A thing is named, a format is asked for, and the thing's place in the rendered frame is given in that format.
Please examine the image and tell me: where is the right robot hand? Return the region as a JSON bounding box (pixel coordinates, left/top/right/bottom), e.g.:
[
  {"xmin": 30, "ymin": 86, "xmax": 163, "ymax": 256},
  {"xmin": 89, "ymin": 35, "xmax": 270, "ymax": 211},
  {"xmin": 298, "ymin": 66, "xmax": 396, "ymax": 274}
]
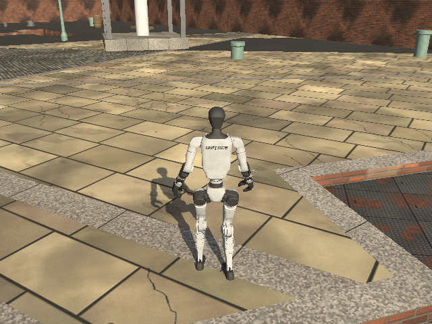
[{"xmin": 238, "ymin": 180, "xmax": 254, "ymax": 192}]

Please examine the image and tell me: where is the robot torso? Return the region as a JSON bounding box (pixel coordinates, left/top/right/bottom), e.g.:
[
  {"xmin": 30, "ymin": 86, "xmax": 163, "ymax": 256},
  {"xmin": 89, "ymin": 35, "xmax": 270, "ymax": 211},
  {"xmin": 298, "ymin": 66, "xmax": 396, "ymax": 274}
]
[{"xmin": 201, "ymin": 133, "xmax": 232, "ymax": 203}]

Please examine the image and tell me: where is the robot left shin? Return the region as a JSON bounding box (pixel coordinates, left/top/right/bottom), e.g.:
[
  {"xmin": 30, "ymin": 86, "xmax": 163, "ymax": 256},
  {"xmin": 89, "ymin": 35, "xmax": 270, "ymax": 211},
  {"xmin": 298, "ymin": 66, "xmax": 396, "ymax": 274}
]
[{"xmin": 196, "ymin": 219, "xmax": 205, "ymax": 262}]

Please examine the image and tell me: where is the left robot hand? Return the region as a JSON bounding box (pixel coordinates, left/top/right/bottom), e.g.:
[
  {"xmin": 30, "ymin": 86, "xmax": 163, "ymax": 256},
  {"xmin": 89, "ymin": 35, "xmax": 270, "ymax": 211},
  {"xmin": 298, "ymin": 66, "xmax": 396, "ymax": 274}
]
[{"xmin": 172, "ymin": 182, "xmax": 188, "ymax": 198}]

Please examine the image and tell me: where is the robot right forearm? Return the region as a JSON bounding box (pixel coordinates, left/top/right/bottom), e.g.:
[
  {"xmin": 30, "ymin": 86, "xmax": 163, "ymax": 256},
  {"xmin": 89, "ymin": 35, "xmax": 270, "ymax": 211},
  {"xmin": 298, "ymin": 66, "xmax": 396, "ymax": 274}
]
[{"xmin": 241, "ymin": 162, "xmax": 252, "ymax": 184}]

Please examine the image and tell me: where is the robot left upper arm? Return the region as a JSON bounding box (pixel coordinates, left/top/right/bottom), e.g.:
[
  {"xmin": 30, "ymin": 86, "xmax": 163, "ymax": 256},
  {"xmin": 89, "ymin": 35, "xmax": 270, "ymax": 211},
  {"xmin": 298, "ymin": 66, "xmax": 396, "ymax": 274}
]
[{"xmin": 183, "ymin": 136, "xmax": 203, "ymax": 173}]

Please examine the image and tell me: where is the robot left forearm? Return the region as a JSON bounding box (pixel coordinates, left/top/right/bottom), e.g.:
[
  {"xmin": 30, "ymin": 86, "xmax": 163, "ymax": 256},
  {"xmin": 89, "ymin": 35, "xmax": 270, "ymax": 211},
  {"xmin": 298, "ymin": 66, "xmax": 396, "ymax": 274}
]
[{"xmin": 175, "ymin": 163, "xmax": 189, "ymax": 187}]

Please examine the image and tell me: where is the robot right upper arm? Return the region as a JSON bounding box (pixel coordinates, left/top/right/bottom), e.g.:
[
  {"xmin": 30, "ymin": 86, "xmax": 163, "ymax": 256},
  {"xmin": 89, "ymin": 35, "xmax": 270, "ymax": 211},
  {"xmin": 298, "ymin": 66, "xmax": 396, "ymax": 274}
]
[{"xmin": 231, "ymin": 136, "xmax": 248, "ymax": 172}]

